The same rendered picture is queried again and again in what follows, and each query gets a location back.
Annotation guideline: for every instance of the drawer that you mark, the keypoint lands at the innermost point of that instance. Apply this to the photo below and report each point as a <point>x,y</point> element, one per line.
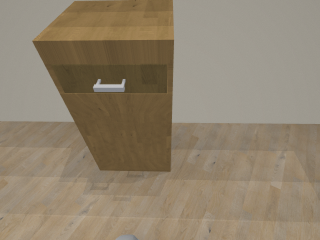
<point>139,78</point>

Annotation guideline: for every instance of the cabinet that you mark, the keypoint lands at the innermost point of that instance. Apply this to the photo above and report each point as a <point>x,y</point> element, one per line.
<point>123,131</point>

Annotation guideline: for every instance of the handle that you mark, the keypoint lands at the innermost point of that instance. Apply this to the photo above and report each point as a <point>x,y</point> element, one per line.
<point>109,87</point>

